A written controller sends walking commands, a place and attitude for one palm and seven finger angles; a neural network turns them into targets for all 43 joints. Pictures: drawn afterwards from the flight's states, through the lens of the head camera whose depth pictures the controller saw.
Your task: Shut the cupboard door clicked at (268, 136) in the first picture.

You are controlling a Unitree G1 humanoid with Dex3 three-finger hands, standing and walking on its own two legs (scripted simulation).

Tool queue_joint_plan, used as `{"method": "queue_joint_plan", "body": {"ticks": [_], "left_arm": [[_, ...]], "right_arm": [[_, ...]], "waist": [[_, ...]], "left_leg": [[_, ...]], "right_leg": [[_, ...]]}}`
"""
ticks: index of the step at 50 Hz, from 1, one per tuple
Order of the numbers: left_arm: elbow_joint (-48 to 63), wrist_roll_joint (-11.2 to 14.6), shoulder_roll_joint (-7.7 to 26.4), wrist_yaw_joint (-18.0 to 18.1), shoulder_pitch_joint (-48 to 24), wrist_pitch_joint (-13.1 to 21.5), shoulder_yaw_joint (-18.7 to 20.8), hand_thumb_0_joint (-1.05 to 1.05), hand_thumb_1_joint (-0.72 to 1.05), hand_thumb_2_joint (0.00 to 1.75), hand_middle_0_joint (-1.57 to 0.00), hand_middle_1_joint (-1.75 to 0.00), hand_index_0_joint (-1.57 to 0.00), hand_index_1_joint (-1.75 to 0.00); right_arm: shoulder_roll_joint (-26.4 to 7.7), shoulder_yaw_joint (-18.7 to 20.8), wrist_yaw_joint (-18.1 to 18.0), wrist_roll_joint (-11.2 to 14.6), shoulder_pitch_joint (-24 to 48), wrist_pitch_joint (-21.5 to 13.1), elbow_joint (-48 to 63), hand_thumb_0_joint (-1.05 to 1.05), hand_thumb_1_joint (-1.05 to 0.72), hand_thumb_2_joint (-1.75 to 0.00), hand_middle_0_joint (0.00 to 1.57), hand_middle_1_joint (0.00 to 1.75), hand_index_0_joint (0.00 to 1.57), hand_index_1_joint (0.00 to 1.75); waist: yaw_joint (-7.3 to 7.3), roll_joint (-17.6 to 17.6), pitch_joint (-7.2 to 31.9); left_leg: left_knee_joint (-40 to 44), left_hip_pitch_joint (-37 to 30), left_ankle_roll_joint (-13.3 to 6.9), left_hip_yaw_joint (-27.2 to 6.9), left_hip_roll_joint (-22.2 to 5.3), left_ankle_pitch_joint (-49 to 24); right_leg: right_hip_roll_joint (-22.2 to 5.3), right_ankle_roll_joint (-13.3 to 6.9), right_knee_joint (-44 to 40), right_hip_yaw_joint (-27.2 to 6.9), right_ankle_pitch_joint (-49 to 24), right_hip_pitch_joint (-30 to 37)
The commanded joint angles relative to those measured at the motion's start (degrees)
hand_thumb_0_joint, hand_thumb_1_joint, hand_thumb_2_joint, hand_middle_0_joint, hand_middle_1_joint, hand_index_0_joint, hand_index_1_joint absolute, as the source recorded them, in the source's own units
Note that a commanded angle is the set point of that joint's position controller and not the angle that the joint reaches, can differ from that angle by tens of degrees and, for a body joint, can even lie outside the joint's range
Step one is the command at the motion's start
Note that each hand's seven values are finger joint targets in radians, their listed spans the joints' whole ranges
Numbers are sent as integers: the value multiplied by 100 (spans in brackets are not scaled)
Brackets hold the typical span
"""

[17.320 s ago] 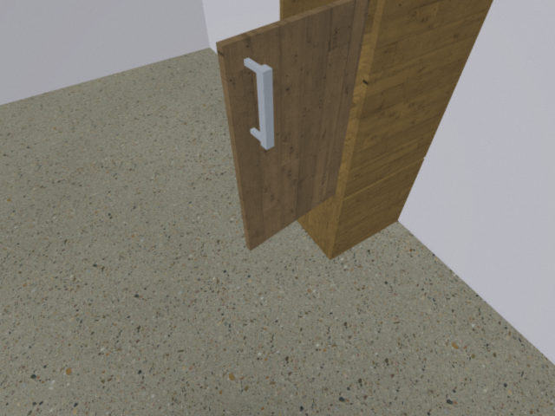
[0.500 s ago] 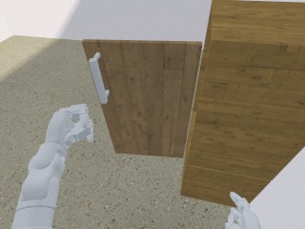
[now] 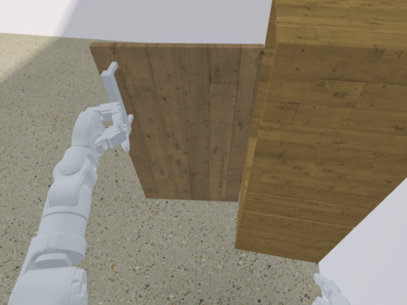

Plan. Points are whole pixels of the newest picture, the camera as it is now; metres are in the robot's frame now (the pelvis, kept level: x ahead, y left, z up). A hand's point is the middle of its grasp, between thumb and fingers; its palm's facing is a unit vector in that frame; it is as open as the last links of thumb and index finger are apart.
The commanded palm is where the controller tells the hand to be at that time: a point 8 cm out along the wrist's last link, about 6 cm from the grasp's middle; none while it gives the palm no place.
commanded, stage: bring the fist close to the handle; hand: left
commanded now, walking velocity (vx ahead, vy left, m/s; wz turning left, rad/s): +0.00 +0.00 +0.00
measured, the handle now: (120, 100) +0.51 +0.22 +0.14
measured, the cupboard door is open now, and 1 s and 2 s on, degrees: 97 95 79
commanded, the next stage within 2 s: push the door shut along its arc in 0.44 s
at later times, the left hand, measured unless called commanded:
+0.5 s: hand (128, 128) +0.41 +0.17 +0.14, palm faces +0.02 -1.00 -0.02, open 3.1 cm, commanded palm +0.38 +0.22 +0.14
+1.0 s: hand (133, 112) +0.45 +0.17 +0.15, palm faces -0.09 -1.00 -0.02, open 3.1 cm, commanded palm +0.44 +0.22 +0.14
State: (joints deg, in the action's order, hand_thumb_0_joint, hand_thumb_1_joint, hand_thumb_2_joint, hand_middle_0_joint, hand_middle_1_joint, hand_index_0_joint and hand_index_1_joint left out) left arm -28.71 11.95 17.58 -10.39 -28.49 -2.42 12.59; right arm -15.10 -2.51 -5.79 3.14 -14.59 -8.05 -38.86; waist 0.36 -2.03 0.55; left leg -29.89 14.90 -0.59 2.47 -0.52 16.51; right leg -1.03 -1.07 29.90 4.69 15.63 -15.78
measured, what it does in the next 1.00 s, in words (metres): stands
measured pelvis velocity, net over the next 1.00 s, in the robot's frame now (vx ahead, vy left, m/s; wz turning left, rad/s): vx -0.01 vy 0.00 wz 0.00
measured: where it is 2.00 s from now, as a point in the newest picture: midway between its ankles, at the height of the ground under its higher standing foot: outside the picture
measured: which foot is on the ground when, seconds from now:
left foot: down 0.00-1.00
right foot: down 0.00-1.00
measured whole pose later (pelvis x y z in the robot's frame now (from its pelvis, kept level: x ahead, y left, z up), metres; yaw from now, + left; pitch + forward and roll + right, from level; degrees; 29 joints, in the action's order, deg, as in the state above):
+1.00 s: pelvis -0.01 +0.00 -0.01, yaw +0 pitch +6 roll +0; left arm -59.5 10.7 24.8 -17.8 -49.0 8.9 15.0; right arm -16.9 -1.8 -5.0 2.7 -19.7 -5.1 -40.0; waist 4.5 -1.6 1.7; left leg -33.9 22.9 -0.7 2.5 -0.8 17.0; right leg -1.0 -1.2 33.6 4.6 15.9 -23.7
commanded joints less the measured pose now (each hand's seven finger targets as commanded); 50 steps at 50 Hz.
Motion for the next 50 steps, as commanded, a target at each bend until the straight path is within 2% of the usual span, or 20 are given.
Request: {"method": "queue_joint_plan", "body": {"ticks": [1,2,4,5,7,9,13,17,22,24,27,28,29,33,34,37,39,42,44,50], "left_arm": [[663,15,1199,51,-2875,535,372,0,90,90,-130,-150,-130,-150],[512,-12,1176,59,-3063,564,332,0,90,90,-130,-150,-130,-150],[299,-33,1525,89,-2572,649,728,0,90,90,-130,-150,-130,-150],[426,-33,1439,71,-2484,705,679,0,90,90,-130,-150,-130,-150],[503,-14,1156,16,-2482,770,477,0,90,90,-130,-150,-130,-150],[344,-6,1432,19,-2302,783,698,0,90,90,-130,-150,-130,-150],[890,-24,1315,17,-2614,851,575,0,90,90,-130,-150,-130,-150],[1007,12,1472,56,-2639,912,702,0,90,90,-130,-150,-130,-150],[700,6,1058,33,-2911,815,250,0,90,90,-130,-150,-130,-150],[535,25,1249,60,-2839,802,427,0,90,90,-130,-150,-130,-150],[490,-6,1109,63,-2965,835,309,0,90,90,-130,-150,-130,-150],[413,-29,1004,39,-3033,846,181,0,90,90,-130,-150,-130,-150],[196,-42,1190,53,-3133,858,294,0,90,90,-130,-150,-130,-150],[-140,-64,1464,-89,-3853,1021,384,0,90,90,-130,-150,-130,-150],[-308,-59,1700,-112,-3804,1075,553,0,90,90,-130,-150,-130,-150],[-725,-70,1646,-310,-4099,1196,445,0,90,90,-130,-150,-130,-150],[-1088,-72,1880,-412,-4078,1284,578,0,90,90,-130,-150,-130,-150],[-1502,-50,1687,-621,-4359,1364,371,0,90,90,-130,-150,-130,-150],[-1675,-16,1640,-708,-4608,1436,268,0,90,90,-130,-150,-130,-150],[-2085,-34,1943,-926,-5168,1571,363,0,90,90,-130,-150,-130,-150]], "right_arm": [[-723,272,-6,10,120,-158,660,0,-90,-90,20,30,20,30],[-735,285,8,8,63,-136,640,0,-90,-90,20,30,20,30],[-785,335,47,-28,-45,-81,682,0,-90,-90,20,30,20,30],[-754,326,72,-19,-1,-60,763,0,-90,-90,20,30,20,30],[-719,349,109,1,-35,-51,799,0,-90,-90,20,30,20,30],[-788,373,107,-3,-117,11,793,0,-90,-90,20,30,20,30],[-720,378,110,19,-41,35,881,0,-90,-90,20,30,20,30],[-729,390,67,12,-40,37,822,0,-90,-90,20,30,20,30],[-716,347,31,47,17,47,752,0,-90,-90,20,30,20,30],[-755,364,15,27,-31,49,734,0,-90,-90,20,30,20,30],[-713,327,30,42,43,51,781,0,-90,-90,20,30,20,30],[-704,321,35,53,66,43,774,0,-90,-90,20,30,20,30],[-755,328,24,29,-26,60,726,0,-90,-90,20,30,20,30],[-769,301,15,17,-62,65,659,0,-90,-90,20,30,20,30],[-816,312,4,-15,-152,87,655,0,-90,-90,20,30,20,30],[-798,286,15,7,-168,80,649,0,-90,-90,20,30,20,30],[-860,306,21,-11,-310,99,606,0,-90,-90,20,30,20,30],[-876,319,36,17,-393,84,575,0,-90,-90,20,30,20,30],[-932,349,37,-13,-556,86,538,0,-90,-90,20,30,20,30],[-1044,397,48,-43,-827,70,388,0,-90,-90,20,30,20,30]], "waist": [[143,183,1623],[166,149,1632],[-18,368,1928],[-61,168,1997],[-23,138,2023],[-2,534,1862],[6,-92,1968],[44,57,1891],[202,52,1539],[172,316,1618],[143,154,1688],[180,17,1585],[252,344,1521],[308,157,1652],[290,412,1758],[330,143,1776],[337,250,1834],[447,93,1725],[554,382,1763],[679,167,2051]], "left_leg": [[238,-490,-81,-246,30,-1597],[220,-464,-75,-246,28,-1613],[191,-418,-93,-216,20,-1783],[205,-429,-89,-189,32,-1925],[166,-522,-82,-153,16,-2156],[179,-332,-112,-135,-12,-1984],[212,-525,-108,-109,21,-1964],[251,-522,-125,-112,14,-1767],[306,-495,-128,-160,30,-1328],[286,-457,-144,-181,18,-1269],[314,-441,-124,-189,43,-1257],[292,-467,-122,-184,43,-1255],[252,-405,-154,-197,32,-1168],[214,-362,-141,-212,62,-1121],[179,-285,-167,-206,50,-1130],[137,-178,-147,-179,82,-1143],[72,-97,-157,-193,74,-1234],[1,-22,-137,-196,81,-1146],[-23,39,-156,-242,71,-1075],[-152,204,-154,-274,83,-988]], "right_leg": [[39,-33,-228,-257,-1772,395],[45,-37,-204,-261,-1795,350],[47,-42,-155,-274,-1977,653],[33,-54,-108,-290,-2164,738],[58,-53,-74,-270,-2393,711],[65,-9,-113,-268,-2321,750],[79,-42,-124,-319,-2270,670],[99,-23,-204,-327,-2134,685],[104,-20,-309,-292,-1669,345],[87,-2,-333,-291,-1591,435],[78,-28,-284,-298,-1586,424],[78,-40,-286,-300,-1578,323],[71,-3,-307,-295,-1501,299],[62,-26,-249,-356,-1519,235],[46,0,-231,-377,-1532,373],[33,-18,-153,-411,-1665,302],[32,-20,-95,-400,-1762,342],[55,-32,-53,-397,-1716,49],[66,-10,-38,-359,-1599,-20],[74,5,65,-417,-1524,-185]]}}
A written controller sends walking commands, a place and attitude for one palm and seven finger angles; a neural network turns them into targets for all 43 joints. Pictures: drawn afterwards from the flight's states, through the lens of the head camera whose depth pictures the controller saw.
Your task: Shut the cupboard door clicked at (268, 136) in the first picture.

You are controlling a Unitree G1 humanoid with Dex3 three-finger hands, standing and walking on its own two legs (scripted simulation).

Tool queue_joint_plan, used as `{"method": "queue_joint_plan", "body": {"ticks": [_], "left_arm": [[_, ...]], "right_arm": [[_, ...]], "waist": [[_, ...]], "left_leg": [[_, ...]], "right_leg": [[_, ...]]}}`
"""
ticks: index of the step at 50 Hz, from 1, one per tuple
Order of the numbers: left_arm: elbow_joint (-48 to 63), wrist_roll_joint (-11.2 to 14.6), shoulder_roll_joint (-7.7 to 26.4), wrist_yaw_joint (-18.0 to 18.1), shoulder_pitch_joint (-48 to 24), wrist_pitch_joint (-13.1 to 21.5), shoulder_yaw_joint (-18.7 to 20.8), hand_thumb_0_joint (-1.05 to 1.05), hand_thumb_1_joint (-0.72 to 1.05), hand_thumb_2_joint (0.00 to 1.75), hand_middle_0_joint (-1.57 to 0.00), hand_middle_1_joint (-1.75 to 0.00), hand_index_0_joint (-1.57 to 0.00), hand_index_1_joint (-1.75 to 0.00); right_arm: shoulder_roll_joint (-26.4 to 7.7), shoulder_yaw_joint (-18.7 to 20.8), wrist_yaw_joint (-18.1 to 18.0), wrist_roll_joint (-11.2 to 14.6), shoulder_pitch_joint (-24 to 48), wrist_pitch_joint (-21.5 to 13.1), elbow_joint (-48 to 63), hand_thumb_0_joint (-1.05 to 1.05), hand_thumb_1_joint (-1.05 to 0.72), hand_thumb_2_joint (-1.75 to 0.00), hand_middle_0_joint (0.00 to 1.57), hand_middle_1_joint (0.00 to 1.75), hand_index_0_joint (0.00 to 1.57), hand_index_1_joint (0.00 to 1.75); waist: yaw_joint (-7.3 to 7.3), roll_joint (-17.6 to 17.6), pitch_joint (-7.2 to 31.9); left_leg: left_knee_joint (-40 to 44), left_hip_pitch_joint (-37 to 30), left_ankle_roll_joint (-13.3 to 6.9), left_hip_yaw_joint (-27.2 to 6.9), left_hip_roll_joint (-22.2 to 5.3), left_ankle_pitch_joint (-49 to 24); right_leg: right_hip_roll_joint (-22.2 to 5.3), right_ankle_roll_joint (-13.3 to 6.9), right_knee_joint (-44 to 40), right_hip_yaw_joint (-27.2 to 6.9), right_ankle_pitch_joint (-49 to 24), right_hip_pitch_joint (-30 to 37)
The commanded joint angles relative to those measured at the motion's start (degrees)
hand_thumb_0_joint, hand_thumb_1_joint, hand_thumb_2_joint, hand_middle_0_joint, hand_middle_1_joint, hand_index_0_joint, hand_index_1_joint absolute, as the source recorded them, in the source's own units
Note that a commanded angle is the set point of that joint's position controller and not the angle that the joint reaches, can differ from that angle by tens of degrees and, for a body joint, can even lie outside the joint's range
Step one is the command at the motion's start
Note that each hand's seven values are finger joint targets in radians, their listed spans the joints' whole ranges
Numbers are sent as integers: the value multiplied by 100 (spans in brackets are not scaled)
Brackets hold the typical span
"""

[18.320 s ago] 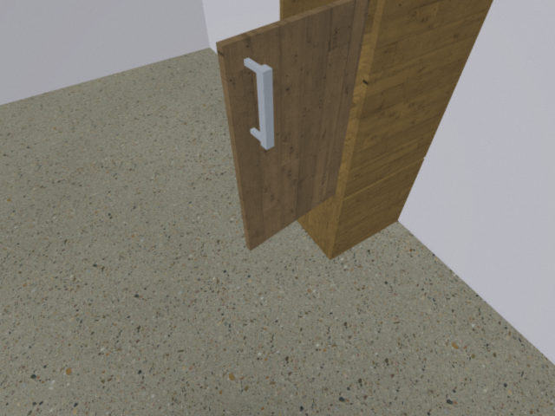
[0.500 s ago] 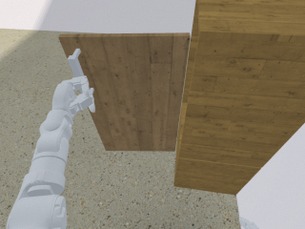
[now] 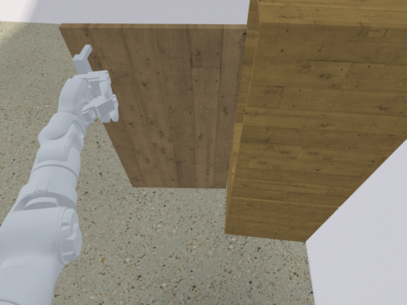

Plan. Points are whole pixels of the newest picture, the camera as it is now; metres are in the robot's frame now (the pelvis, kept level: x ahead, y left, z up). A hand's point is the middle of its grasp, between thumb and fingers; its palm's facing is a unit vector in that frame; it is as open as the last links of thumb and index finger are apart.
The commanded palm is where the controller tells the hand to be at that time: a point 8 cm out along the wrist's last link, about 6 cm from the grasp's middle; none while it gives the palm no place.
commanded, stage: push the door shut along its arc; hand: left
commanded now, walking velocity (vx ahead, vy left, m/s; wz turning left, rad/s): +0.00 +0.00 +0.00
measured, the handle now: (97, 86) +0.53 +0.22 +0.14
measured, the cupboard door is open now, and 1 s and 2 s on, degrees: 95 79 60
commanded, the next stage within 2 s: pull the fist back off the door in 1.42 s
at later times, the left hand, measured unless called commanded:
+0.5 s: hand (135, 81) +0.53 +0.14 +0.16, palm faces -0.23 -0.97 +0.00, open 3.1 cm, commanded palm +0.53 +0.20 +0.15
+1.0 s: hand (142, 70) +0.57 +0.13 +0.16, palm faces -0.32 -0.95 +0.01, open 3.1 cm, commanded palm +0.59 +0.16 +0.15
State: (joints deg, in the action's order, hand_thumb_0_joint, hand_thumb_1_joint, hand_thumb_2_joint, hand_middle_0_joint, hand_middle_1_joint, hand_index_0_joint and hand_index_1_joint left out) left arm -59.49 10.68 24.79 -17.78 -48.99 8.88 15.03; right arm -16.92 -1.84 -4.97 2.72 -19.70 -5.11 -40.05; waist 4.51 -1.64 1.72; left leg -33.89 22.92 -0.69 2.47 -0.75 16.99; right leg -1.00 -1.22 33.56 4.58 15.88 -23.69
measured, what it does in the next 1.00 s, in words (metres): stands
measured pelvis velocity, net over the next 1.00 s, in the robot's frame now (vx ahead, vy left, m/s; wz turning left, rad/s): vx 0.01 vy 0.02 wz -0.02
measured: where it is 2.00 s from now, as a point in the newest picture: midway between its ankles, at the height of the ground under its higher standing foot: outside the picture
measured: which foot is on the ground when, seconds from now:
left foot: down 0.00-1.00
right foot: down 0.00-1.00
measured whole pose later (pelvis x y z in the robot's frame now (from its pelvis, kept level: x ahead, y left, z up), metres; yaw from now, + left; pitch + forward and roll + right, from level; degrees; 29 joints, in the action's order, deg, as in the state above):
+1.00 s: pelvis +0.01 +0.02 -0.02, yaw -1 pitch +19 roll -2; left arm -79.6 5.5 36.2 -26.2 -76.1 8.5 14.6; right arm -18.0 -1.3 -4.5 -0.8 -24.8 -3.8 -42.2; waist 13.8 -2.1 3.3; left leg -44.0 41.5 -1.7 2.1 -1.8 21.5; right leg -0.3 -0.3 39.7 4.7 18.0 -40.5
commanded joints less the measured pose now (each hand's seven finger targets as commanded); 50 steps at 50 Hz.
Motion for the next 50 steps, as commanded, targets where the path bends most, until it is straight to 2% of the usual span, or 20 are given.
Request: {"method": "queue_joint_plan", "body": {"ticks": [1,3,5,7,10,11,13,15,17,20,24,27,30,34,36,38,41,44,47,50], "left_arm": [[926,71,1333,-215,-3203,462,186,0,90,90,-130,-150,-130,-150],[829,70,1178,-301,-3484,501,1,0,90,90,-130,-150,-130,-150],[608,79,1342,-337,-3532,523,88,0,90,90,-130,-150,-130,-150],[551,37,1308,-359,-3964,557,-15,0,90,90,-130,-150,-130,-150],[424,26,1465,-369,-4060,614,111,0,90,90,-130,-150,-130,-150],[352,15,1324,-388,-4193,611,-11,0,90,90,-130,-150,-130,-150],[139,-20,1603,-380,-4183,591,232,0,90,90,-130,-150,-130,-150],[82,-71,1783,-364,-4382,623,293,0,90,90,-130,-150,-130,-150],[-95,-181,1804,-354,-4489,618,242,0,90,90,-130,-150,-130,-150],[-29,-224,2250,-380,-4618,693,577,0,90,90,-130,-150,-130,-150],[-433,-271,2154,-481,-4584,634,460,0,90,90,-130,-150,-130,-150],[-519,-355,2379,-549,-4881,549,506,0,90,90,-130,-150,-130,-150],[-365,-348,2412,-637,-4966,585,558,0,90,90,-130,-150,-130,-150],[-515,-310,2277,-765,-5122,519,423,0,90,90,-130,-150,-130,-150],[-493,-330,2244,-818,-5208,476,379,0,90,90,-130,-150,-130,-150],[-575,-339,2282,-855,-5300,431,379,0,90,90,-130,-150,-130,-150],[-585,-343,2105,-886,-5592,413,191,0,90,90,-130,-150,-130,-150],[-633,-319,2015,-886,-5746,393,152,0,90,90,-130,-150,-130,-150],[-748,-381,1946,-898,-5970,337,53,0,90,90,-130,-150,-130,-150],[-602,-389,1951,-916,-6204,357,51,0,90,90,-130,-150,-130,-150]], "right_arm": [[-883,339,-34,-5,-360,-219,469,0,-90,-90,20,30,20,30],[-901,345,-32,-19,-458,-233,408,0,-90,-90,20,30,20,30],[-957,358,-40,-20,-549,-219,362,0,-90,-90,20,30,20,30],[-974,360,-42,-39,-633,-240,277,0,-90,-90,20,30,20,30],[-1023,382,-30,-81,-786,-247,226,0,-90,-90,20,30,20,30],[-1008,368,-17,-85,-814,-260,215,0,-90,-90,20,30,20,30],[-1047,372,-6,-111,-913,-251,185,0,-90,-90,20,30,20,30],[-1067,371,-11,-122,-979,-228,173,0,-90,-90,20,30,20,30],[-1072,361,0,-131,-1034,-209,172,0,-90,-90,20,30,20,30],[-1111,380,5,-169,-1156,-175,207,0,-90,-90,20,30,20,30],[-1108,371,-5,-175,-1276,-110,206,0,-90,-90,20,30,20,30],[-1163,375,-14,-196,-1384,-54,181,0,-90,-90,20,30,20,30],[-1165,402,-15,-236,-1478,-19,187,0,-90,-90,20,30,20,30],[-1167,417,-33,-242,-1591,35,118,0,-90,-90,20,30,20,30],[-1178,423,-17,-265,-1573,56,77,0,-90,-90,20,30,20,30],[-1188,431,-23,-268,-1608,76,48,0,-90,-90,20,30,20,30],[-1190,430,-22,-285,-1616,77,-30,0,-90,-90,20,30,20,30],[-1201,436,-40,-309,-1696,79,-84,0,-90,-90,20,30,20,30],[-1216,443,-14,-324,-1681,79,-148,0,-90,-90,20,30,20,30],[-1225,455,-1,-359,-1692,82,-181,0,-90,-90,20,30,20,30]], "waist": [[292,31,1946],[397,7,1960],[447,93,1932],[563,-159,1912],[579,-129,2137],[620,-185,2171],[585,-179,2195],[672,1,2248],[700,-239,2173],[665,-332,2667],[772,-176,2463],[850,-263,2466],[851,-353,2873],[984,-291,2775],[972,-503,2841],[1032,-384,2767],[1114,-689,2748],[1212,-578,2805],[1259,-754,2794],[1279,-912,3118]], "left_leg": [[222,-617,-140,-285,98,-1047],[188,-602,-132,-322,94,-1012],[151,-499,-139,-351,79,-932],[131,-576,-111,-413,60,-835],[44,-618,-103,-479,36,-998],[29,-641,-97,-484,40,-986],[-15,-564,-82,-503,23,-1050],[-70,-415,-111,-495,22,-1059],[-103,-344,-89,-503,14,-991],[-218,-473,-79,-520,7,-1340],[-315,-308,-92,-500,-11,-1411],[-372,-183,-81,-492,-24,-1398],[-486,-506,-68,-530,-39,-1853],[-580,-490,-92,-526,-46,-1972],[-606,-550,-70,-541,-42,-1998],[-633,-492,-78,-559,-53,-1964],[-714,-634,-50,-601,-59,-2046],[-807,-723,-70,-620,-74,-2249],[-874,-710,-48,-659,-76,-2173],[-985,-927,-34,-676,-73,-2490]], "right_leg": [[75,6,-296,-406,-1531,528],[94,9,-276,-391,-1450,367],[105,13,-263,-389,-1335,278],[115,4,-256,-365,-1130,-23],[139,0,-180,-339,-1177,-93],[142,7,-166,-343,-1146,-158],[156,-5,-122,-339,-1173,-192],[159,33,-102,-362,-1232,-168],[157,19,-64,-361,-1140,-341],[171,13,43,-371,-1438,-188],[196,22,78,-331,-1505,-347],[196,37,114,-352,-1542,-476],[224,37,188,-324,-1828,-500],[255,37,202,-280,-1896,-645],[256,33,204,-293,-1897,-757],[268,37,209,-269,-1872,-811],[274,21,245,-244,-1798,-1104],[298,13,309,-192,-1865,-1218],[293,14,338,-197,-1752,-1450],[321,2,441,-180,-1914,-1498]]}}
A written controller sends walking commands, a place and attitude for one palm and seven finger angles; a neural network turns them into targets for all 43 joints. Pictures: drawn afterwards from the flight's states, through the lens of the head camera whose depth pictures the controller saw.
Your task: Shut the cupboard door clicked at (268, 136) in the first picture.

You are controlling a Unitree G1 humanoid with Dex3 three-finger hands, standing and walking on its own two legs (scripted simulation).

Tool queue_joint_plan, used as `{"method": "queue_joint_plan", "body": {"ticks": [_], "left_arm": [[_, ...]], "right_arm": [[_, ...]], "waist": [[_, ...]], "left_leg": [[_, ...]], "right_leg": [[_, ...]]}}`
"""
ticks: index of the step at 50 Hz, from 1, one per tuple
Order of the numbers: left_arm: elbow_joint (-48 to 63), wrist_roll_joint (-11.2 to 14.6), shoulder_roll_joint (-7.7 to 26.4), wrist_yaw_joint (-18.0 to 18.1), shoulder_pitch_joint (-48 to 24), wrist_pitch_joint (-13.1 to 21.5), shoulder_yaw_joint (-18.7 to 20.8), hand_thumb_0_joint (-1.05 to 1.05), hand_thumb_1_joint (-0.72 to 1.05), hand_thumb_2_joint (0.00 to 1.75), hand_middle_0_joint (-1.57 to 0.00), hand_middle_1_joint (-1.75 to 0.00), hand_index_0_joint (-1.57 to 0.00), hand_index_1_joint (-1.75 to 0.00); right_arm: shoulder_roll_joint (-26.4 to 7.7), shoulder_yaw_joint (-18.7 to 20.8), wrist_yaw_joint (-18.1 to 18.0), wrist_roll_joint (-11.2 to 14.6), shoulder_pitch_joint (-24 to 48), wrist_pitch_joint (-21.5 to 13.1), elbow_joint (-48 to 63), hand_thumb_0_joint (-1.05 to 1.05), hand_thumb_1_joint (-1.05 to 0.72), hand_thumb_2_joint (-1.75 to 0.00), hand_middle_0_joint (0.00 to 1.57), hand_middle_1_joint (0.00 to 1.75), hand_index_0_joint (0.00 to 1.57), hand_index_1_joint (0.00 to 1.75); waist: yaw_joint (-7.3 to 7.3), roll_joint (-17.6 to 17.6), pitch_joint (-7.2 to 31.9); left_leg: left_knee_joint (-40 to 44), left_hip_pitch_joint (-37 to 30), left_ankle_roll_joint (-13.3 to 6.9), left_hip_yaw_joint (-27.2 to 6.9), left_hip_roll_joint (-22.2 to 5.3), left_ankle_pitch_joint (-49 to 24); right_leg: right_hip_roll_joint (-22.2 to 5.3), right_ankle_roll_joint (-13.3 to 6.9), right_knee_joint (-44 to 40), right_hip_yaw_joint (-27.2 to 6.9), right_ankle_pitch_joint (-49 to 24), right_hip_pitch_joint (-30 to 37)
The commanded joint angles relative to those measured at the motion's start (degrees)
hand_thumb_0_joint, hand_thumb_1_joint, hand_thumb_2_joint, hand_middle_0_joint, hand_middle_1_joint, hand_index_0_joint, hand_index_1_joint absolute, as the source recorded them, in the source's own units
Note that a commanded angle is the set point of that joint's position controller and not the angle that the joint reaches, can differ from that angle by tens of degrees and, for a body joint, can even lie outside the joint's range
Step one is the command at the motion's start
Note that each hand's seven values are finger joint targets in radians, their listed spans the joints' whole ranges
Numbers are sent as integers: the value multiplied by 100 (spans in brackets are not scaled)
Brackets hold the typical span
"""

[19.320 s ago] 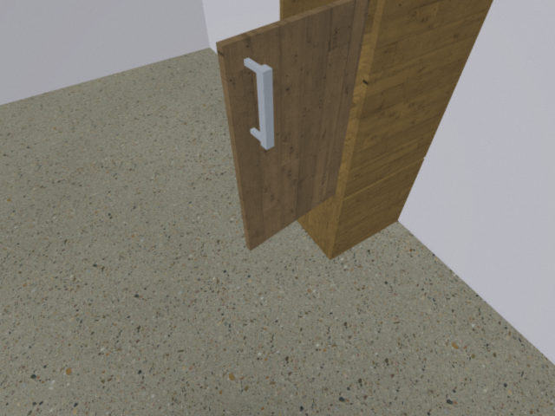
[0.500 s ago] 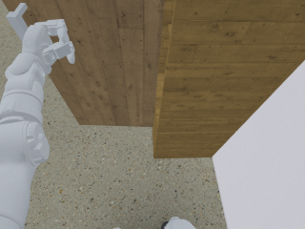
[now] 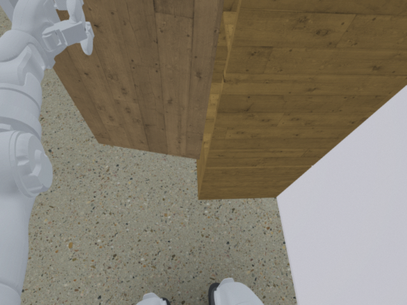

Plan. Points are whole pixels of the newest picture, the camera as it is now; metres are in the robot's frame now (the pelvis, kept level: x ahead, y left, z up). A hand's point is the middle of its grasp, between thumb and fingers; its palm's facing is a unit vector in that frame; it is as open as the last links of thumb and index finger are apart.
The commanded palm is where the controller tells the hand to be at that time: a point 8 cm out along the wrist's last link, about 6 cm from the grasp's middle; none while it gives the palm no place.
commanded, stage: push the door shut along its arc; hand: left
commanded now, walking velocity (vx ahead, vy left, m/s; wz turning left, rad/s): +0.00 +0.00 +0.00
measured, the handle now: (30, 18) +0.60 +0.21 +0.16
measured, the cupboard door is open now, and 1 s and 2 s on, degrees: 79 60 60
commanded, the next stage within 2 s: pull the fist back off the door in 0.42 s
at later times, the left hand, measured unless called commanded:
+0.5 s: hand (108, 16) +0.58 +0.08 +0.18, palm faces -0.37 -0.93 -0.01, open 3.6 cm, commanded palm +0.62 +0.10 +0.17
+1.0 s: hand (128, 13) +0.59 +0.05 +0.17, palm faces +0.04 -1.00 -0.03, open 3.1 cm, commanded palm +0.55 +0.10 +0.17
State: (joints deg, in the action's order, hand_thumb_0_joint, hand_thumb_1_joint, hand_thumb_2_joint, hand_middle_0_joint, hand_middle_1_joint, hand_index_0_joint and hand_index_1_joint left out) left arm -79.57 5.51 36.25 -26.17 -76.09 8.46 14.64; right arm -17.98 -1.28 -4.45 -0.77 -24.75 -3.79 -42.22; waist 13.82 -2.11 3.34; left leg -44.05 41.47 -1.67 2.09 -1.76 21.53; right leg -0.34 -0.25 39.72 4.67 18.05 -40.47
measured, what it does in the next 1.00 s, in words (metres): stands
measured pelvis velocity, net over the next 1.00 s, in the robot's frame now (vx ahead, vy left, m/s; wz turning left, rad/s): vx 0.01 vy -0.02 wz -0.03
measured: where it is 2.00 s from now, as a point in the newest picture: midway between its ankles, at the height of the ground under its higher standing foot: outside the picture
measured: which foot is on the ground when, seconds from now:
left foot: down 0.00-1.00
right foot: down 0.00-1.00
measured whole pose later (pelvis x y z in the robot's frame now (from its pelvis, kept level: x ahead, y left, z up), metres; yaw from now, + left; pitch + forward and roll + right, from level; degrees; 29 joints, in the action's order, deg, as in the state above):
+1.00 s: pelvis +0.01 -0.02 +0.01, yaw -2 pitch +20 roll -1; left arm -75.4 -1.9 25.5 3.7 -72.6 11.6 22.2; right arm -15.3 -0.1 2.8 -3.7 -32.7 -1.9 -40.8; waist 14.1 -4.9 4.6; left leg -39.3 38.4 -0.2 3.4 -3.3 20.6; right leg 1.6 -1.6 36.0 3.1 17.1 -38.7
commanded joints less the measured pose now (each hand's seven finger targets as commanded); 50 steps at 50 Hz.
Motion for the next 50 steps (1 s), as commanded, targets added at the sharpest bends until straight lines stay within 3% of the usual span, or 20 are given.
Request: {"method": "queue_joint_plan", "body": {"ticks": [1,2,10,12,14,18,20,22,26,27,28,29,31,33,35,40,42,46,49,50], "left_arm": [[1280,123,770,-89,-3442,364,78,0,90,90,-130,-150,-130,-150],[1179,120,766,-110,-3513,332,66,0,90,90,-130,-150,-130,-150],[1323,83,813,-173,-3858,336,23,0,90,90,-130,-150,-130,-150],[1191,87,464,-175,-3933,280,-184,0,90,90,-130,-150,-130,-150],[1164,153,449,-166,-4062,260,-157,0,90,90,-130,-150,-130,-150],[1029,110,332,-171,-4207,215,-256,0,90,90,-130,-150,-130,-150],[1142,104,409,-172,-4352,266,-230,0,90,90,-130,-150,-130,-150],[971,84,253,-175,-4325,225,-325,0,90,90,-130,-150,-130,-150],[884,52,331,-178,-4389,238,-312,0,90,90,-130,-150,-130,-150],[815,349,738,1077,-4704,-16,978,0,90,90,-130,-150,-130,-150],[683,129,526,1718,-4508,-138,798,0,90,90,-130,-150,-130,-150],[696,-7,476,2288,-4441,-130,958,0,90,90,-130,-150,-130,-150],[1136,-628,274,3250,-4496,57,840,0,90,90,-130,-150,-130,-150],[1500,-1214,200,3693,-4351,375,581,0,90,90,-130,-150,-130,-150],[1419,-1229,-33,3512,-4047,481,375,0,90,90,-130,-150,-130,-150],[1353,-870,371,2923,-3733,284,719,0,90,90,-130,-150,-130,-150],[1412,-759,586,2923,-3466,383,980,0,90,90,-130,-150,-130,-150],[1798,-728,323,2994,-2763,804,904,0,90,90,-130,-150,-130,-150],[1740,-637,-228,2923,-2143,781,573,0,90,90,-130,-150,-130,-150],[1742,-604,-137,2902,-1988,736,691,0,90,90,-130,-150,-130,-150]], "right_arm": [[-1116,399,-51,-4,-1183,-43,37,0,-90,-90,20,30,20,30],[-1123,392,-52,-10,-1178,-43,16,0,-90,-90,20,30,20,30],[-1131,390,-31,-14,-1211,-17,-21,0,-90,-90,20,30,20,30],[-1117,395,-17,-15,-1201,-24,-86,0,-90,-90,20,30,20,30],[-1132,380,-47,-26,-1272,-49,-146,0,-90,-90,20,30,20,30],[-1137,382,-30,-34,-1242,-76,-205,0,-90,-90,20,30,20,30],[-1144,385,-29,-39,-1271,-94,-234,0,-90,-90,20,30,20,30],[-1128,371,-27,-31,-1260,-100,-261,0,-90,-90,20,30,20,30],[-1138,356,-39,-25,-1276,-113,-312,0,-90,-90,20,30,20,30],[-877,214,74,-85,-1587,-144,-78,0,-90,-90,20,30,20,30],[-884,216,201,-136,-1715,-139,-47,0,-90,-90,20,30,20,30],[-881,252,293,-244,-1838,-144,-22,0,-90,-90,20,30,20,30],[-826,287,544,-463,-2005,-105,55,0,-90,-90,20,30,20,30],[-808,370,762,-572,-2119,-49,103,0,-90,-90,20,30,20,30],[-838,461,821,-518,-2134,20,126,0,-90,-90,20,30,20,30],[-838,440,676,-319,-2032,189,235,0,-90,-90,20,30,20,30],[-796,421,642,-301,-1996,176,280,0,-90,-90,20,30,20,30],[-734,467,676,-292,-1931,105,305,0,-90,-90,20,30,20,30],[-707,529,688,-219,-1856,125,343,0,-90,-90,20,30,20,30],[-725,528,686,-200,-1789,138,335,0,-90,-90,20,30,20,30]], "waist": [[372,-725,2916],[411,-682,2803],[433,-866,3154],[495,-921,2960],[580,-813,2914],[626,-812,2891],[634,-877,3106],[662,-851,2976],[701,-827,2974],[545,-1077,2894],[579,-895,2886],[669,-437,2904],[635,-857,3159],[575,-1080,3506],[531,-809,3704],[241,-735,3595],[165,-377,3350],[10,-265,3225],[-62,-120,2941],[-153,-51,2894]], "left_leg": [[-1,-2701,50,-643,32,-2892],[-5,-2593,40,-623,35,-2777],[-151,-2659,38,-614,59,-2996],[-174,-2759,40,-651,30,-2966],[-180,-2742,-1,-616,37,-2922],[-228,-2619,-6,-601,59,-2773],[-264,-2715,-12,-586,74,-2883],[-291,-2610,-13,-582,74,-2779],[-347,-2491,-33,-532,89,-2702],[-289,-1693,31,-627,-36,-2479],[-189,-1465,63,-634,-19,-2314],[-175,-1402,30,-684,-12,-2365],[-248,-1562,49,-664,20,-2754],[-289,-1938,86,-670,24,-3083],[-162,-2183,90,-650,61,-3246],[223,-1862,21,-362,160,-2649],[322,-1601,-10,-292,156,-2439],[440,-1746,-15,-201,171,-2626],[550,-1888,-13,-110,165,-2733],[592,-1887,-4,-102,175,-2705]], "right_leg": [[258,-92,-161,-182,-2124,159],[260,-87,-165,-181,-2092,133],[305,-112,-21,-163,-2284,120],[316,-109,-33,-121,-2092,-187],[322,-113,-34,-78,-2089,-179],[332,-102,-5,-90,-2042,-281],[350,-105,39,-97,-2125,-247],[347,-108,56,-71,-2048,-344],[350,-106,92,-67,-2068,-346],[279,-49,-156,-269,-1975,-2],[277,-6,-111,-248,-1931,210],[268,44,-119,-184,-1995,319],[258,49,-35,-185,-2162,190],[271,15,37,-178,-2188,127],[301,-11,-42,-196,-2435,443],[291,-36,-329,-322,-2798,1395],[299,-14,-409,-348,-2842,1693],[316,-18,-456,-344,-3126,1924],[312,-21,-517,-282,-3231,1994],[324,-20,-547,-294,-3233,2032]]}}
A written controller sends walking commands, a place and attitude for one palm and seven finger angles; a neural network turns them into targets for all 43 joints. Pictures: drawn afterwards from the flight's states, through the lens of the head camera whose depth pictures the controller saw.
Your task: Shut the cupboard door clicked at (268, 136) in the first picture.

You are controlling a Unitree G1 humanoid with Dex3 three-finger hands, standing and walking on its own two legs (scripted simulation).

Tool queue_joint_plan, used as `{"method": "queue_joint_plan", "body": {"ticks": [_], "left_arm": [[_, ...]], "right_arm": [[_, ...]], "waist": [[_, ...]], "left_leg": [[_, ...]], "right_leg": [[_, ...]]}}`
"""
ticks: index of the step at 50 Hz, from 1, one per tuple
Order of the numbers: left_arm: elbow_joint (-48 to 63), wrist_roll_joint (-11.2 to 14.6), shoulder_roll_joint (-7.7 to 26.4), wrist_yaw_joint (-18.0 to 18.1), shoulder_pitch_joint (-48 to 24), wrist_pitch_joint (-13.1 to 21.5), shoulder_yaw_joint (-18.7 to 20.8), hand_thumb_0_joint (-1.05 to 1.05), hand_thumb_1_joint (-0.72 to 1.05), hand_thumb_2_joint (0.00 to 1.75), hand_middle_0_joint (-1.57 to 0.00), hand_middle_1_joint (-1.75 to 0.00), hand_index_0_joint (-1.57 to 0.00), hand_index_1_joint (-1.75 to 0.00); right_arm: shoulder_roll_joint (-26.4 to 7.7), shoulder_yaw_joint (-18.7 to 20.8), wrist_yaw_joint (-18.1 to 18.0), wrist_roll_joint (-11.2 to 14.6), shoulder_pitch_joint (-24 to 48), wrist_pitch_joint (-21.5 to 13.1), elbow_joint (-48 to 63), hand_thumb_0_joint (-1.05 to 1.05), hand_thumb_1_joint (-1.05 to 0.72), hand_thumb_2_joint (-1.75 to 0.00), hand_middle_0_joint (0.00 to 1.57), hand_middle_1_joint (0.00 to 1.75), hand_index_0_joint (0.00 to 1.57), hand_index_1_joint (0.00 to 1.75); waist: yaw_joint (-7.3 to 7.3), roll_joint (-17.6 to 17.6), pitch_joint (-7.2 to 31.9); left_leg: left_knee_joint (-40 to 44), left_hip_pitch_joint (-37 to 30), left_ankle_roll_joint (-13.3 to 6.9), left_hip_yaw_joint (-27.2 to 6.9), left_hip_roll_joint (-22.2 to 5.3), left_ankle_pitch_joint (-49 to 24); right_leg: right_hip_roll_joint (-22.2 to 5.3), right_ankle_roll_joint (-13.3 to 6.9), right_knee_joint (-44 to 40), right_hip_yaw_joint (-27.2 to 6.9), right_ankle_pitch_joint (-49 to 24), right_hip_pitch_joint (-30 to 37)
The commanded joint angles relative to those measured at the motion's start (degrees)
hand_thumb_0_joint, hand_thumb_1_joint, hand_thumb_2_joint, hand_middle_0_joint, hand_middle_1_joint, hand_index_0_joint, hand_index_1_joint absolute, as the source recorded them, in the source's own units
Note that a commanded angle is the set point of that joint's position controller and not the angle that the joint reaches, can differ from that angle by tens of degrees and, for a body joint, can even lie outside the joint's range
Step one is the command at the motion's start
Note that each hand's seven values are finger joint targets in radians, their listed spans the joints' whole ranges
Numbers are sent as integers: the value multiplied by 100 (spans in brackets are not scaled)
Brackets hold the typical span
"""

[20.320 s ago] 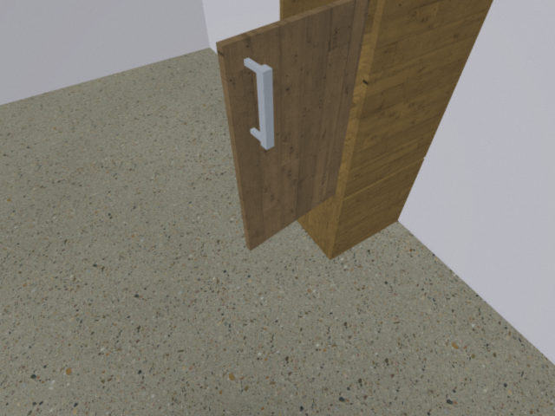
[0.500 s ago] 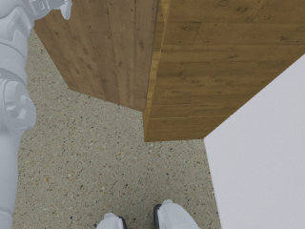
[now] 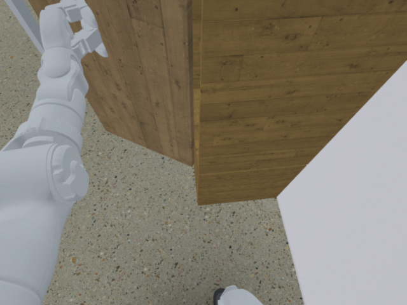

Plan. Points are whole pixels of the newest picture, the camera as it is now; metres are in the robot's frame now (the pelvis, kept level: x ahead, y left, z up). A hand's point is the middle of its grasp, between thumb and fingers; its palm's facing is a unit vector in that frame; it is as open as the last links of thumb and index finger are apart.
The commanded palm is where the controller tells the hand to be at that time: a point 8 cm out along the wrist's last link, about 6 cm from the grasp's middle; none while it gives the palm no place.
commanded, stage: pull the fist back off the door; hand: left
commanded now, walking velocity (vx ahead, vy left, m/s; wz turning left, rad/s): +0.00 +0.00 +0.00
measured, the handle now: (32, 10) +0.68 +0.21 +0.16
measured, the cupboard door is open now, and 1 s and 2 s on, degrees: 60 60 60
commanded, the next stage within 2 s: draw the hand back to the body in 0.40 s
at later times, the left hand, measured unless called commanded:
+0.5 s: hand (92, 69) +0.49 +0.09 +0.17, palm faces +0.06 -1.00 -0.03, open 3.1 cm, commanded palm +0.48 +0.14 +0.16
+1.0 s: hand (31, 136) +0.38 +0.17 +0.17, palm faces +0.08 -1.00 -0.02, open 3.1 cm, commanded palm +0.33 +0.21 +0.18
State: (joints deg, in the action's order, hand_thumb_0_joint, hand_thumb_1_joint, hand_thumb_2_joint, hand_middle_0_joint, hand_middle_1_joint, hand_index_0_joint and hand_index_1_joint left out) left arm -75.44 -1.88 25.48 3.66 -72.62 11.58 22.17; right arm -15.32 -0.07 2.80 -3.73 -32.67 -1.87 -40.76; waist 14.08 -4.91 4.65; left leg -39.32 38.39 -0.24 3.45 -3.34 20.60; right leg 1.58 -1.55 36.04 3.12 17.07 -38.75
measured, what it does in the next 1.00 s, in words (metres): stands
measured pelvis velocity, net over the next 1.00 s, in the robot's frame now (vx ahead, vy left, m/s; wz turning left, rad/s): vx -0.02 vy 0.00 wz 0.01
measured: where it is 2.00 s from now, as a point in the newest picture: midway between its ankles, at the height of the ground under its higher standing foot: outside the picture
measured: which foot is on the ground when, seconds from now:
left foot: down 0.00-1.00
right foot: down 0.00-1.00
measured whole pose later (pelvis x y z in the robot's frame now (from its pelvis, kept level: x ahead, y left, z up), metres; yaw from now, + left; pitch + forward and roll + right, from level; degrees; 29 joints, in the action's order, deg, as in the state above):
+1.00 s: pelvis -0.02 +0.00 +0.02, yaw +1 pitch +3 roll +0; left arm -31.7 10.1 14.0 -4.3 -28.3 3.2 12.2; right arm -15.3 0.2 -3.8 3.3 -19.6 -4.0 -40.3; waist 1.9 -3.4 3.2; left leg -30.0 15.8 -0.6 4.0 -1.6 16.8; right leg 0.4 -1.1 29.0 2.5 14.5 -17.0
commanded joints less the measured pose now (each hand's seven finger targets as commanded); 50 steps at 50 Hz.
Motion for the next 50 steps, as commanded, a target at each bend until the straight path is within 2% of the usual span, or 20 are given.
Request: {"method": "queue_joint_plan", "body": {"ticks": [1,3,5,7,10,12,14,16,17,19,20,22,24,26,29,34,42,44,48,50], "left_arm": [[1438,189,814,-110,-2368,395,-162,0,90,90,-130,-150,-130,-150],[1578,289,706,-104,-2225,369,-137,0,90,90,-130,-150,-130,-150],[1949,341,720,-62,-2223,462,-113,0,90,90,-130,-150,-130,-150],[2195,342,550,-32,-2156,570,-248,0,90,90,-130,-150,-130,-150],[2493,404,200,-54,-1805,647,-495,0,90,90,-130,-150,-130,-150],[2442,480,-177,-99,-1784,554,-812,0,90,90,-130,-150,-130,-150],[2473,574,-61,-87,-1608,480,-672,0,90,90,-130,-150,-130,-150],[2400,615,-200,-72,-1606,411,-759,0,90,90,-130,-150,-130,-150],[2504,601,-337,-63,-1912,425,-953,0,90,90,-130,-150,-130,-150],[2353,587,-284,14,-2128,442,-934,0,90,90,-130,-150,-130,-150],[2317,578,-133,47,-2296,476,-843,0,90,90,-130,-150,-130,-150],[2113,570,-269,69,-2348,502,-942,0,90,90,-130,-150,-130,-150],[1777,534,-173,93,-2328,513,-881,0,90,90,-130,-150,-130,-150],[1657,536,-159,74,-2405,530,-856,0,90,90,-130,-150,-130,-150],[1611,510,279,-21,-1144,607,-352,0,90,90,-130,-150,-130,-150],[2667,640,467,-289,43,553,-184,0,90,90,-130,-150,-130,-150],[5256,1129,30,-694,961,47,-698,0,90,90,-130,-150,-130,-150],[5429,1183,17,-745,1345,-171,-743,0,90,90,-130,-150,-130,-150],[5977,1320,-245,-889,2113,-572,-922,0,90,90,-124,-144,-124,-144],[6273,1394,-153,-954,2502,-737,-833,0,90,90,-119,-138,-119,-138]], "right_arm": [[-983,414,-46,112,-932,-32,207,0,-90,-90,20,30,20,30],[-963,441,-63,144,-818,-32,232,0,-90,-90,20,30,20,30],[-931,432,-87,169,-699,-48,251,0,-90,-90,20,30,20,30],[-880,437,-99,179,-572,-93,259,0,-90,-90,20,30,20,30],[-821,457,-118,248,-338,-143,266,0,-90,-90,20,30,20,30],[-791,448,-141,296,-169,-156,252,0,-90,-90,20,30,20,30],[-818,450,-199,335,-65,-169,271,0,-90,-90,20,30,20,30],[-780,405,-233,371,128,-192,274,0,-90,-90,20,30,20,30],[-761,388,-246,374,194,-213,253,0,-90,-90,20,30,20,30],[-777,371,-281,378,224,-251,194,0,-90,-90,20,30,20,30],[-792,362,-295,384,247,-278,164,0,-90,-90,20,30,20,30],[-767,327,-305,372,338,-342,155,0,-90,-90,20,30,20,30],[-802,315,-306,344,274,-378,92,0,-90,-90,20,30,20,30],[-808,281,-296,335,336,-429,124,0,-90,-90,20,30,20,30],[-812,300,-281,343,335,-421,334,0,-90,-90,20,30,20,30],[-787,321,-326,458,588,-328,713,0,-90,-90,20,30,20,30],[-644,303,-552,662,1356,-445,879,0,-90,-90,20,30,20,30],[-645,276,-626,687,1489,-474,865,0,-90,-90,20,30,20,30],[-589,176,-698,736,1916,-569,964,0,-90,-90,20,30,20,30],[-592,143,-733,765,2125,-594,1042,0,-90,-90,20,30,20,30]], "waist": [[-177,174,2744],[-234,341,2639],[-302,180,2692],[-319,266,2703],[-453,9,2742],[-386,208,2448],[-480,347,2442],[-471,518,2167],[-355,492,2057],[-308,579,1889],[-291,609,1955],[-276,470,1949],[-243,696,1848],[-263,503,1943],[-710,594,2423],[-1057,841,2432],[-1160,311,1896],[-1193,363,1521],[-1343,339,1272],[-1397,535,1186]], "left_leg": [[173,-1630,-142,-226,338,-2595],[220,-1647,-150,-186,346,-2511],[250,-1759,-153,-160,368,-2589],[256,-1866,-159,-160,365,-2627],[248,-2271,-128,-168,351,-2919],[315,-2262,-124,-174,330,-2771],[378,-2250,-134,-144,342,-2597],[444,-2141,-131,-167,350,-2342],[455,-2158,-136,-171,355,-2188],[468,-2101,-141,-201,360,-1923],[475,-2083,-138,-243,366,-1836],[471,-2068,-115,-269,378,-1689],[483,-1938,-113,-307,369,-1524],[457,-1883,-103,-306,390,-1479],[486,-1871,-91,-260,385,-1800],[678,-1796,-140,-94,361,-1919],[1047,-2587,-195,-53,306,-1834],[1163,-2614,-203,-71,306,-1590],[1348,-2803,-177,-138,318,-1538],[1408,-2876,-189,-152,322,-1492]], "right_leg": [[124,110,-200,-147,-3137,1899],[122,117,-248,-137,-3134,1978],[107,114,-246,-171,-3248,2111],[97,119,-233,-165,-3260,2144],[97,91,-220,-146,-3282,2069],[90,108,-280,-125,-3136,1966],[71,98,-313,-125,-3034,2121],[59,105,-357,-127,-2868,2050],[39,120,-386,-139,-2763,1943],[23,122,-425,-154,-2471,1826],[11,126,-406,-179,-2386,1822],[-8,111,-389,-183,-2173,1692],[-14,118,-392,-172,-1957,1634],[-29,114,-350,-207,-1917,1565],[-24,59,-229,-180,-2191,2096],[-10,67,-321,-196,-2550,2790],[28,74,-787,-173,-2226,2878],[10,79,-935,-145,-1837,2809],[-25,51,-1033,-91,-1676,2846],[-60,68,-1104,-100,-1595,2913]]}}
